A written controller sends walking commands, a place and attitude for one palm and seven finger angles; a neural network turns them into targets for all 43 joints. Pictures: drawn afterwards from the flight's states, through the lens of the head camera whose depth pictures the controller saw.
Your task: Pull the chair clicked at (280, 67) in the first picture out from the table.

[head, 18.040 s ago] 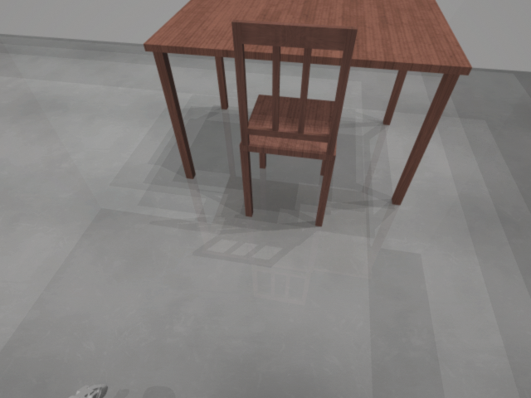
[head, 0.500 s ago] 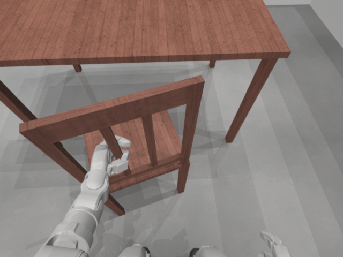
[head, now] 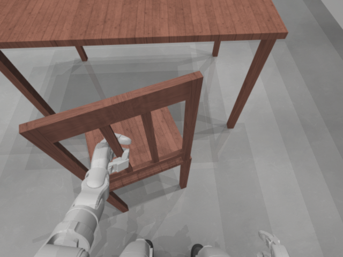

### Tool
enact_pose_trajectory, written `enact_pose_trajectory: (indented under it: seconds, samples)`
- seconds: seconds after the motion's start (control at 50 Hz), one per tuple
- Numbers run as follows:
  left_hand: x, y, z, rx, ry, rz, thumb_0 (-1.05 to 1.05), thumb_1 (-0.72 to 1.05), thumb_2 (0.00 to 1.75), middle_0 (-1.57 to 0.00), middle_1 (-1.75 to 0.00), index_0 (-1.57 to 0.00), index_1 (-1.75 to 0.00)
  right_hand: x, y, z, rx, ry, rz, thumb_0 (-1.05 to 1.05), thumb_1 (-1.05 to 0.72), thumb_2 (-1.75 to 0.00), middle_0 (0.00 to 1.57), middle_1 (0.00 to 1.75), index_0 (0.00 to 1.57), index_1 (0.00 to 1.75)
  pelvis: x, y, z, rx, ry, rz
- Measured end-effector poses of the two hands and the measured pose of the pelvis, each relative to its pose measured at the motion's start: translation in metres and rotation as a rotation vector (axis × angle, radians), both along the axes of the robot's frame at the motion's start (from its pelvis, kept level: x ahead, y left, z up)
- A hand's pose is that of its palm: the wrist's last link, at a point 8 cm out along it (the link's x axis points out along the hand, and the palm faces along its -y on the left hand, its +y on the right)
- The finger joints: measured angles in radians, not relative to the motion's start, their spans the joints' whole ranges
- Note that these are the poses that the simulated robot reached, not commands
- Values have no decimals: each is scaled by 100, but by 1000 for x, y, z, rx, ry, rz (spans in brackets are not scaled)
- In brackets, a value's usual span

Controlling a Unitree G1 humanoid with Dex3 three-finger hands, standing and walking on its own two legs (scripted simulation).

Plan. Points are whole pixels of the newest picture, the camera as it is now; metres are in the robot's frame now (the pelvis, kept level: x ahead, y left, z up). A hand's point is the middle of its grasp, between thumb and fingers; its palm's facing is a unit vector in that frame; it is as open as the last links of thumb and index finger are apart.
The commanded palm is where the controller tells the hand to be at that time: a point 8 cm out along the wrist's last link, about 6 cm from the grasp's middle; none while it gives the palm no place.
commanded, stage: step backward, pulling the chair out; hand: left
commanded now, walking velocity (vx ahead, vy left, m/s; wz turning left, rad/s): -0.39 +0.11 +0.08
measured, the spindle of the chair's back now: (119, 152) +0.38 +0.16 -0.08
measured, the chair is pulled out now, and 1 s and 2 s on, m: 0.25 0.42 0.56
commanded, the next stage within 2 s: stop walking, hand still on the chair in 1.66 s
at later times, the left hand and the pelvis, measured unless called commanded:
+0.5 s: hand (121, 193) +0.26 +0.13 -0.06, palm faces +0.01 -0.98 -0.22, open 5.5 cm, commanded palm +0.23 +0.18 -0.05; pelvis -0.09 -0.01 +0.00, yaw +1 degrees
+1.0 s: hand (118, 230) +0.18 +0.13 -0.05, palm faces +0.02 -0.97 -0.24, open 5.7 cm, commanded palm +0.15 +0.18 -0.04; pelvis -0.17 -0.02 +0.00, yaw +1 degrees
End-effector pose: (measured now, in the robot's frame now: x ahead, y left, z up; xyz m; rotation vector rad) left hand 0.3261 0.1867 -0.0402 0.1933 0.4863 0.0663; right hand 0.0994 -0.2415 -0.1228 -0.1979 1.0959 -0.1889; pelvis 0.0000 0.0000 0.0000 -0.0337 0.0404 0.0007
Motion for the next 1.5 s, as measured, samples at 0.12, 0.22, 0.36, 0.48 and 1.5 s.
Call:
enact_pose_trajectory:
  seconds: [0.12, 0.22, 0.36, 0.48, 1.5]
  samples:
    - [-22, -4, 1, -2, 9, 27, 0, 70, 76, -21, -112, -47, -145, -20, -9, 0, -12, -14, -27, 1, -90, -89, 20, 30, 21, 30, -23, -3, 1, 20, 11, 16]
    - [-38, -3, 1, -8, 5, -1, 0, 70, 75, -19, -114, -47, -145, -34, -16, 3, -85, -11, -15, 1, -90, -89, 20, 30, 21, 30, -40, 9, -3, 13, 19, 53]
    - [-63, 0, 3, -9, -1, -42, 0, 70, 75, -17, -115, -45, -145, -53, -3, 13, -78, -18, 9, 1, -90, -89, 20, 30, 20, 30, -63, 12, 1, 31, 11, 29]
    - [-84, -2, 5, 18, -1, -13, 1, 69, 77, -20, -115, -43, -145, -72, 9, -1, 31, -13, 23, 1, -90, -89, 20, 30, 20, 30, -83, -3, 2, 3, -2, 13]
    - [-256, -7, 15, 12, -20, -59, 4, 71, 81, -14, -112, -40, -142, -240, 24, -1, 72, -22, 37, 1, -90, -89, 20, 30, 20, 30, -249, 3, 2, 12, -25, 15]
